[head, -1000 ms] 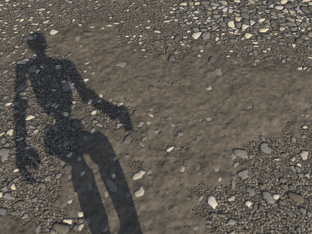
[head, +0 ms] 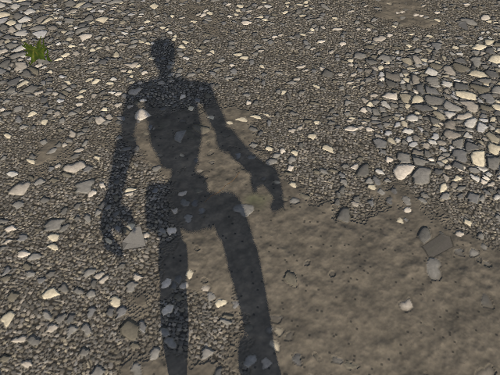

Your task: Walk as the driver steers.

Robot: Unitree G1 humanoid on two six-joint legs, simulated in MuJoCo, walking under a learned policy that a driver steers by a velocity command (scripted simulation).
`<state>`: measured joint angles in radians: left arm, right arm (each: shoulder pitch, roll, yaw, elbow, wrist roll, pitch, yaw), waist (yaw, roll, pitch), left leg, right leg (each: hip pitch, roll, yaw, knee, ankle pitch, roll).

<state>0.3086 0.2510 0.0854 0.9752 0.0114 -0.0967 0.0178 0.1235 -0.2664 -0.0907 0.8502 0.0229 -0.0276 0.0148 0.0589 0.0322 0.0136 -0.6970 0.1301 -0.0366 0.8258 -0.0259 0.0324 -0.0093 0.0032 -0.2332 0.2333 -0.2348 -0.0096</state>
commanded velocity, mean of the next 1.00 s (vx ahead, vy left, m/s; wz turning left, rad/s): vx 0.27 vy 0.00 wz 0.04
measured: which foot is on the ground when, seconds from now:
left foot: up 0.00-0.14, down 0.16-0.68, up 0.70-1.00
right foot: down 0.00-0.18, up 0.20-0.64, down 0.66-1.00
